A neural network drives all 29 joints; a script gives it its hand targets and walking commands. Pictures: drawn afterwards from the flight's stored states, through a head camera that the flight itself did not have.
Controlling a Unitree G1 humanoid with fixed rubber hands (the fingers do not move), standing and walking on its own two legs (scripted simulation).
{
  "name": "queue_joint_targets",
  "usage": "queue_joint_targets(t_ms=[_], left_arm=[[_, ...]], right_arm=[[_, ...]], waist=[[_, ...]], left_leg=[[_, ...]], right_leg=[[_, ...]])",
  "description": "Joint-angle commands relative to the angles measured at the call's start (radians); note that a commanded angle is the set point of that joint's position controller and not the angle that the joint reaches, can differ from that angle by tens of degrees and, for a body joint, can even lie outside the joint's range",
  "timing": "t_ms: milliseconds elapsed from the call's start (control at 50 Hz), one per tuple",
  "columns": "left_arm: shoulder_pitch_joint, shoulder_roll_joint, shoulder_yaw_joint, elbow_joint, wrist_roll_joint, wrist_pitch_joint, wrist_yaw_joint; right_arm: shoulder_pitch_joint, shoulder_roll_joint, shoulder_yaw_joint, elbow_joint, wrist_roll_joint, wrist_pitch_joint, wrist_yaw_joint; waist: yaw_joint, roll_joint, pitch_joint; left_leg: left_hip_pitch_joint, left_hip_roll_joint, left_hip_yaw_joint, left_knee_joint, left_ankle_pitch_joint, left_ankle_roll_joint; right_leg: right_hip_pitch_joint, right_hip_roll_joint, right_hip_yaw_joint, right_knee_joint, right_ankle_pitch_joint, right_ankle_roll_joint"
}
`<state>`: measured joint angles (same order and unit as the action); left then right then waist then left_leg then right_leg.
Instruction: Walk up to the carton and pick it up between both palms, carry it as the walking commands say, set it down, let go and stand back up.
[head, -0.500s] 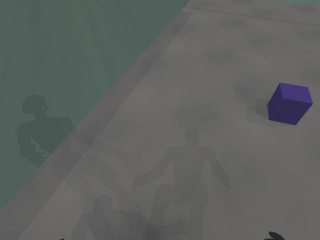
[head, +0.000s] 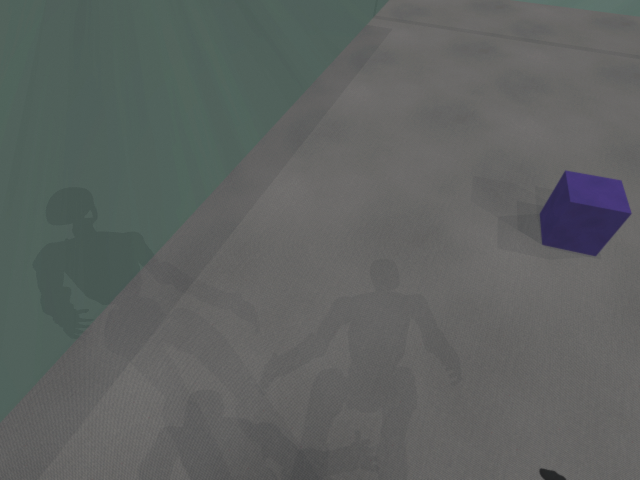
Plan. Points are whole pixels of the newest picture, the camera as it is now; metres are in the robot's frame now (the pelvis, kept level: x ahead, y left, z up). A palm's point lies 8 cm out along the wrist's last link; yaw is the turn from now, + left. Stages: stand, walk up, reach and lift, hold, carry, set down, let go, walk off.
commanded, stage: stand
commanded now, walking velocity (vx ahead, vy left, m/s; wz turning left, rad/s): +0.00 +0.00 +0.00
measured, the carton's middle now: (580, 213) +1.19 -1.10 -0.66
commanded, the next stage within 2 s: walk up in 0.76 s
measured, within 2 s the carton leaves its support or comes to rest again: neither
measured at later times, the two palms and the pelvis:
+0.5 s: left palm out of the picture +0.08 +0.30 -0.11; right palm out of the picture +0.09 -0.31 -0.11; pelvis +0.00 +0.00 +0.00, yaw +1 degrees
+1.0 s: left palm out of the picture +0.07 +0.31 -0.11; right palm out of the picture +0.10 -0.31 -0.11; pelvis +0.00 +0.00 +0.00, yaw +1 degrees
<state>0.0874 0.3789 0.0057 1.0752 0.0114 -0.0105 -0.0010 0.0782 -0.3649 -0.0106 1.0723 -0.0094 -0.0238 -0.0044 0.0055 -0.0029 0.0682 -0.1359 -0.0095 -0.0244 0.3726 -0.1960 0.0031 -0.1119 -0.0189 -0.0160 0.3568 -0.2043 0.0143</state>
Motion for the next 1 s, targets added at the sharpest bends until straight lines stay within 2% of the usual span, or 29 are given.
queue_joint_targets(t_ms=[0, 40, 60, 80, 160, 200, 260, 340, 360, 380, 400, 420, 460, 480, 500, 520, 560, 620, 640, 660, 700, 780, 820, 840, 880, 920, 940, 960, 980], left_arm=[[-0.044, 0.155, 0.035, -0.054, 0.003, -0.014, 0.006], [-0.058, 0.196, 0.026, -0.057, 0.011, -0.014, 0.007], [-0.031, 0.162, 0.038, -0.054, -0.001, -0.014, 0.009], [-0.053, 0.194, 0.030, -0.038, 0.008, -0.009, 0.011], [-0.027, 0.194, 0.030, -0.037, -0.002, -0.016, 0.009], [-0.027, 0.177, 0.035, -0.059, -0.001, -0.019, 0.005], [-0.037, 0.179, 0.031, -0.055, 0.017, -0.012, 0.005], [-0.018, 0.166, 0.025, -0.046, -0.003, -0.017, 0.006], [-0.029, 0.183, 0.036, -0.037, 0.014, -0.009, 0.009], [-0.046, 0.163, 0.026, -0.054, 0.001, -0.009, 0.008], [-0.018, 0.170, 0.037, -0.048, 0.001, -0.015, 0.006], [0.004, 0.167, 0.036, -0.028, -0.002, -0.022, 0.007], [-0.039, 0.189, 0.037, -0.040, 0.013, -0.016, 0.008], [-0.001, 0.187, 0.042, -0.043, 0.010, -0.016, 0.007], [-0.040, 0.223, 0.042, -0.044, 0.020, -0.015, 0.006], [-0.032, 0.171, 0.030, -0.049, 0.017, -0.013, 0.006], [-0.038, 0.177, 0.027, -0.045, 0.005, -0.014, 0.011], [0.005, 0.144, 0.026, -0.033, 0.001, -0.013, 0.010], [-0.031, 0.183, 0.035, -0.039, 0.004, -0.014, 0.009], [-0.010, 0.187, 0.036, -0.036, 0.004, -0.016, 0.008], [-0.001, 0.181, 0.036, -0.042, 0.010, -0.015, 0.006], [-0.044, 0.201, 0.040, -0.039, 0.006, -0.008, 0.012], [-0.018, 0.172, 0.028, -0.048, 0.009, -0.012, 0.010], [-0.032, 0.187, 0.037, -0.046, 0.006, -0.009, 0.010], [-0.025, 0.187, 0.041, -0.039, 0.004, -0.008, 0.008], [-0.011, 0.151, 0.026, -0.052, -0.007, -0.021, 0.008], [0.032, 0.117, 0.066, -0.029, -0.038, 0.020, -0.009], [0.024, 0.090, 0.035, -0.042, -0.004, 0.032, -0.022], [0.037, 0.085, 0.047, -0.065, 0.010, 0.040, -0.021]], right_arm=[[-0.056, -0.186, -0.032, -0.055, -0.001, -0.010, -0.005], [-0.040, -0.205, -0.037, -0.041, -0.001, -0.008, -0.006], [-0.058, -0.208, -0.038, -0.036, -0.002, -0.007, -0.006], [-0.057, -0.214, -0.044, -0.051, 0.002, -0.004, -0.003], [-0.031, -0.199, -0.038, -0.034, 0.010, -0.010, -0.006], [-0.044, -0.180, -0.031, -0.031, -0.005, -0.008, -0.005], [-0.037, -0.205, -0.040, -0.030, 0.003, -0.009, -0.005], [-0.043, -0.209, -0.040, -0.046, -0.003, -0.007, 0.000], [-0.044, -0.204, -0.039, -0.050, -0.002, -0.001, 0.002], [-0.067, -0.207, -0.040, -0.037, 0.002, -0.003, 0.000], [-0.066, -0.190, -0.034, -0.048, -0.002, -0.008, -0.003], [-0.037, -0.208, -0.041, -0.042, 0.004, -0.007, -0.003], [-0.016, -0.184, -0.036, -0.032, 0.007, -0.007, -0.006], [-0.049, -0.215, -0.040, -0.038, -0.007, -0.007, -0.004], [-0.051, -0.197, -0.040, -0.044, 0.006, -0.002, -0.006], [-0.063, -0.198, -0.042, -0.056, 0.002, -0.003, -0.002], [-0.034, -0.195, -0.041, -0.027, 0.010, 0.001, -0.006], [-0.058, -0.205, -0.042, -0.052, 0.011, -0.005, -0.006], [-0.033, -0.200, -0.041, -0.036, 0.007, -0.001, -0.003], [-0.050, -0.200, -0.041, -0.036, -0.004, -0.005, -0.004], [-0.018, -0.203, -0.036, -0.030, 0.007, -0.005, -0.009], [-0.036, -0.177, -0.035, -0.042, 0.007, 0.000, -0.007], [0.002, -0.216, -0.045, -0.020, 0.004, -0.011, -0.010], [-0.005, -0.220, -0.043, -0.025, -0.005, -0.001, -0.007], [-0.045, -0.217, -0.044, -0.049, 0.003, -0.001, -0.007], [-0.019, -0.208, -0.034, -0.033, 0.009, -0.007, -0.007], [0.072, -0.138, -0.030, -0.034, -0.021, 0.034, 0.004], [0.026, -0.134, -0.059, -0.068, -0.006, 0.050, -0.023], [0.029, -0.101, -0.067, -0.105, 0.001, 0.057, -0.041]], waist=[[0.007, 0.044, -0.071], [-0.016, -0.006, -0.100], [0.016, -0.026, -0.087], [-0.015, -0.006, -0.091], [0.007, -0.004, -0.076], [0.011, 0.053, -0.073], [-0.001, -0.039, -0.070], [-0.005, 0.010, -0.064], [-0.003, -0.056, -0.033], [0.009, 0.005, -0.094], [0.029, 0.000, -0.079], [0.008, 0.027, -0.121], [-0.010, -0.032, -0.096], [0.007, 0.035, -0.108], [-0.013, -0.023, -0.099], [-0.011, 0.041, -0.106], [-0.009, -0.013, -0.077], [0.014, 0.003, -0.072], [0.004, 0.051, -0.077], [0.004, -0.022, -0.084], [0.016, 0.048, -0.073], [-0.016, -0.035, -0.070], [0.013, -0.008, -0.055], [-0.007, -0.018, -0.062], [0.015, 0.026, -0.077], [0.013, 0.007, -0.063], [-0.020, 0.004, -0.134], [-0.032, 0.016, 0.034], [-0.010, -0.004, 0.048]], left_leg=[[0.003, 0.119, -0.088, -0.061, 0.137, 0.027], [0.033, 0.122, -0.108, -0.076, 0.157, 0.026], [0.003, 0.136, -0.106, -0.074, 0.166, 0.030], [0.038, 0.125, -0.100, -0.074, 0.193, 0.023], [0.008, 0.119, -0.106, -0.059, 0.187, 0.030], [-0.002, 0.110, -0.087, -0.072, 0.149, 0.025], [0.020, 0.111, -0.098, -0.065, 0.125, 0.019], [-0.011, 0.115, -0.110, -0.074, 0.094, 0.028], [0.007, 0.111, -0.124, -0.075, 0.130, 0.036], [0.004, 0.114, -0.107, -0.073, 0.128, 0.027], [-0.019, 0.123, -0.120, -0.057, 0.146, 0.040], [0.038, 0.112, -0.109, -0.055, 0.159, 0.029], [0.035, 0.126, -0.118, -0.067, 0.152, 0.029], [0.039, 0.120, -0.116, -0.053, 0.170, 0.035], [0.034, 0.122, -0.124, -0.064, 0.193, 0.030], [0.036, 0.112, -0.104, -0.043, 0.176, 0.023], [0.041, 0.122, -0.122, -0.072, 0.185, 0.026], [-0.003, 0.114, -0.116, -0.075, 0.157, 0.027], [-0.022, 0.112, -0.123, -0.089, 0.155, 0.020], [0.010, 0.115, -0.110, -0.069, 0.169, 0.026], [-0.009, 0.113, -0.110, -0.069, 0.110, 0.028], [0.015, 0.125, -0.130, -0.073, 0.179, 0.039], [0.004, 0.117, -0.119, -0.078, 0.141, 0.029], [0.019, 0.119, -0.112, -0.086, 0.153, 0.027], [0.007, 0.126, -0.112, -0.087, 0.145, 0.026], [-0.014, 0.124, -0.131, -0.095, 0.134, 0.029], [-0.055, 0.162, -0.141, -0.001, -0.275, 0.039], [-0.020, 0.137, 0.035, 0.079, -0.011, -0.009], [-0.012, 0.107, 0.083, 0.119, 0.112, -0.028]], right_leg=[[0.006, -0.102, 0.086, -0.072, 0.094, -0.032], [0.004, -0.102, 0.087, -0.057, 0.086, -0.037], [0.034, -0.101, 0.075, -0.065, 0.119, -0.032], [0.001, -0.106, 0.071, -0.047, 0.140, -0.040], [0.016, -0.104, 0.076, -0.085, 0.102, -0.022], [0.009, -0.111, 0.077, -0.069, 0.075, -0.035], [-0.017, -0.097, 0.068, -0.084, 0.069, -0.025], [-0.019, -0.112, 0.077, -0.082, 0.071, -0.034], [-0.040, -0.110, 0.063, -0.074, 0.046, -0.041], [0.002, -0.112, 0.065, -0.067, 0.068, -0.031], [0.016, -0.118, 0.067, -0.068, 0.067, -0.031], [0.013, -0.125, 0.093, -0.071, 0.084, -0.037], [0.015, -0.121, 0.071, -0.067, 0.070, -0.034], [0.015, -0.116, 0.084, -0.073, 0.107, -0.044], [0.008, -0.111, 0.075, -0.074, 0.096, -0.042], [0.011, -0.113, 0.070, -0.078, 0.110, -0.036], [0.008, -0.112, 0.069, -0.077, 0.106, -0.040], [0.011, -0.114, 0.077, -0.085, 0.080, -0.029], [0.050, -0.120, 0.069, -0.086, 0.099, -0.027], [0.020, -0.114, 0.064, -0.081, 0.113, -0.022], [0.030, -0.126, 0.087, -0.100, 0.095, -0.037], [0.000, -0.120, 0.076, -0.094, 0.100, -0.035], [0.006, -0.117, 0.067, -0.087, 0.056, -0.035], [0.003, -0.110, 0.054, -0.087, 0.047, -0.025], [0.000, -0.120, 0.069, -0.086, 0.023, -0.037], [0.015, -0.121, 0.063, -0.081, 0.033, -0.031], [0.014, -0.072, 0.075, 0.036, -0.261, -0.039], [-0.222, -0.119, 0.134, 0.023, 0.193, -0.049], [-0.270, -0.128, 0.154, 0.038, 0.321, -0.048]])
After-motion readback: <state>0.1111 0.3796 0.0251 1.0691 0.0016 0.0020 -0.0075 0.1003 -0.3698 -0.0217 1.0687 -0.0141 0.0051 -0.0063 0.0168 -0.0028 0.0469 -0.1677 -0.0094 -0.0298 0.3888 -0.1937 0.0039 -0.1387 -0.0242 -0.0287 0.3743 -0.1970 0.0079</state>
